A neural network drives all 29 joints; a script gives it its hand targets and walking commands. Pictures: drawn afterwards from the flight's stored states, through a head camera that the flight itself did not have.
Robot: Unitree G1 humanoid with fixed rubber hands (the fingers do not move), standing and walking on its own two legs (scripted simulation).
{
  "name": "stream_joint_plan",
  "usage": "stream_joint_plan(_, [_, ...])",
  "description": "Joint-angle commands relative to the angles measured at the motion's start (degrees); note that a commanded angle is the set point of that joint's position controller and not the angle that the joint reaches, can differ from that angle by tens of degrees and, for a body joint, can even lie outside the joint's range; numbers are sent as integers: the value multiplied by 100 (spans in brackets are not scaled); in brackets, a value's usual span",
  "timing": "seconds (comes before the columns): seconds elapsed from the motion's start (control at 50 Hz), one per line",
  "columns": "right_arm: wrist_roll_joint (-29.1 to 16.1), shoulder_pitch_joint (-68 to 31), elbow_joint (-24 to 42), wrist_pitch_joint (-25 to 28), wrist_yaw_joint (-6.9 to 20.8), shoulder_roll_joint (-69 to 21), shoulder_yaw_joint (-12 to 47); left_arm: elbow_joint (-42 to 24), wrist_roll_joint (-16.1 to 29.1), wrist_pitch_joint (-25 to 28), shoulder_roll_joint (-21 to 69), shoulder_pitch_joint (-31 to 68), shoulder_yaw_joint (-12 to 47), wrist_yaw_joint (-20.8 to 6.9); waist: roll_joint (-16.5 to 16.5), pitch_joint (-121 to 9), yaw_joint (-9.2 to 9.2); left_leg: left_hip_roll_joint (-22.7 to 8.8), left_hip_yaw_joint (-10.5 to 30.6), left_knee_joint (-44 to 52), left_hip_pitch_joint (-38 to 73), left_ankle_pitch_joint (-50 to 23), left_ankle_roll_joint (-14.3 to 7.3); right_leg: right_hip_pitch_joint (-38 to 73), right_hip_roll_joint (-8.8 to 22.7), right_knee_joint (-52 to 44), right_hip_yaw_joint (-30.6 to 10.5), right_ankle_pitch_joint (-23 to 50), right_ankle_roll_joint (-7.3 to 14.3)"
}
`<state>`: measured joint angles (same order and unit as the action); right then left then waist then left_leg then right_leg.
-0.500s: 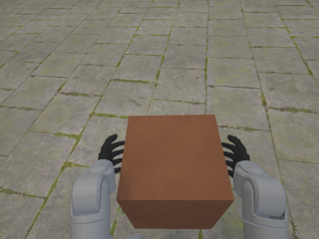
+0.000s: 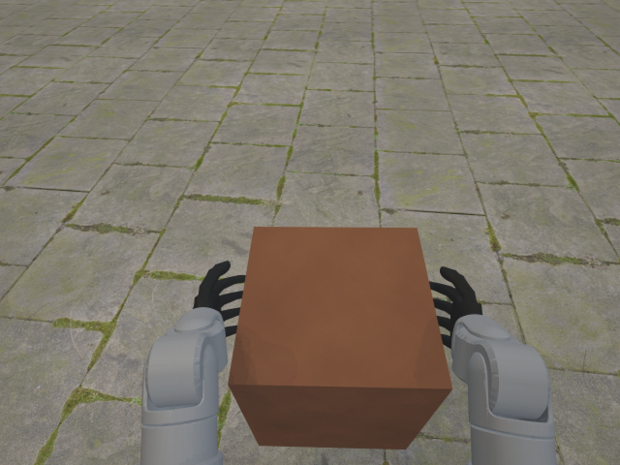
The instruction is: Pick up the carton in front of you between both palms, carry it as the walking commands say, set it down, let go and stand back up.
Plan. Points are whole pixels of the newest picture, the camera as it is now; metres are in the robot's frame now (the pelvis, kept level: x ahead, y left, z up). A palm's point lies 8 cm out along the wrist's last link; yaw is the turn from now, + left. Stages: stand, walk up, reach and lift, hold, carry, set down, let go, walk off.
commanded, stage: carry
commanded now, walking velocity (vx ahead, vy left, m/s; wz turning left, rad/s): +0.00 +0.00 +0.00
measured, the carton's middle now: (333, 343) +0.29 +0.00 +0.00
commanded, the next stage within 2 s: hold in 1.66 s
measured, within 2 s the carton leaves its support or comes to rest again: neither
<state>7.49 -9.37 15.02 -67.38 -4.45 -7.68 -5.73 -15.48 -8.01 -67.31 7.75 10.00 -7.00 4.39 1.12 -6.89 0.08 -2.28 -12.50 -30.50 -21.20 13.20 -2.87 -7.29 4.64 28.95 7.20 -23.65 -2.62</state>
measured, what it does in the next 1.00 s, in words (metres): shifts its weight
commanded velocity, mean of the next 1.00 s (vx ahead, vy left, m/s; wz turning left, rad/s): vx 0.00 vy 0.00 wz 0.00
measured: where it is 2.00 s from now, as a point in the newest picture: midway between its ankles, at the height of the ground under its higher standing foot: outside the picture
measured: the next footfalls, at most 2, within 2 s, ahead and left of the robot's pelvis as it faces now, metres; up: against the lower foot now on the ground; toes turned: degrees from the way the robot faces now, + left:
none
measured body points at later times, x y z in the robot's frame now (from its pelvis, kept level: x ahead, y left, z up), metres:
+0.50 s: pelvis -0.03 -0.02 +0.00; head -0.05 -0.02 +0.45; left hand +0.27 +0.13 +0.03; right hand +0.26 -0.17 +0.03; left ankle +0.02 +0.09 -0.73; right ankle -0.12 -0.11 -0.73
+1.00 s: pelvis -0.06 -0.02 +0.00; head -0.08 -0.02 +0.45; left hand +0.24 +0.12 +0.03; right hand +0.24 -0.18 +0.03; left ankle +0.03 +0.09 -0.73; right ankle -0.12 -0.11 -0.73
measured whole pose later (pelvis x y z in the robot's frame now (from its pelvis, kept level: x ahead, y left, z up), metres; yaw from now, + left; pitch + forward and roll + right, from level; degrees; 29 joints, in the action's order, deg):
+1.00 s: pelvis -0.06 -0.02 +0.00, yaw -1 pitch +1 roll +0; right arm 13.7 -12.1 -10.1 -42.8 -1.5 -8.1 -9.5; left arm 10.2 -14.1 -42.2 8.2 12.7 -10.2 1.5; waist 0.2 -4.9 -0.1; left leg -5.4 -10.7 -30.2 -22.7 8.2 -1.0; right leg -10.1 2.3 31.9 9.6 -22.8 1.0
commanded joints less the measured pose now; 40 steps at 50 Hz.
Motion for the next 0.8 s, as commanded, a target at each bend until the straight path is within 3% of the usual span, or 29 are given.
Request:
stream_joint_plan(0.0, [-2174,-2460,157,220,1446,-5338,4139,64,2262,147,5309,2230,4224,-1550,-155,-1788,-11,-808,771,-293,1840,-4693,-111,-69,324,-71,-145,3192,-26])
stream_joint_plan(0.1, [-2057,-2571,31,611,1491,-5276,4140,216,2088,572,5247,2269,4126,-1566,93,-1537,-15,-635,628,-354,1230,-3410,-7,241,496,3,-145,4228,66])
stream_joint_plan(0.18, [-1869,-2475,-184,927,1499,-5095,3985,384,1863,900,5058,2171,3958,-1540,82,-1481,-21,-644,633,-397,1190,-3076,-5,191,532,3,-112,4142,130])
stream_joint_plan(0.34, [-1298,-2504,-845,1749,1460,-4744,3398,984,1316,1711,4724,2268,3438,-1500,-59,-1269,-13,-731,662,-213,1218,-2575,35,-129,461,-140,-91,2860,221])
stream_joint_plan(0.48, [-695,-2907,-1989,2620,1493,-4704,2540,2208,724,2581,4733,2710,2591,-1533,-100,-1079,-6,-766,720,47,1135,-1838,86,-381,437,-373,-168,1893,314])
stream_joint_plan(0.56, [-573,-3277,-2464,3048,1569,-5019,2351,2701,586,3006,5044,3045,2388,-1600,-90,-1078,-11,-765,746,152,1117,-1575,109,-450,436,-431,-214,1559,359])
stream_joint_plan(0.64, [-629,-3352,-2509,3155,1622,-5274,2480,2738,627,3108,5301,3105,2527,-1649,-106,-1206,-16,-765,754,181,1162,-1589,109,-440,426,-394,-242,1493,382])
stream_joint_plan(0.78, [-829,-2982,-2103,2768,1607,-5207,2779,2323,811,2728,5236,2740,2858,-1632,-123,-1291,-20,-776,761,177,1172,-1747,96,-488,415,-324,-261,1553,390])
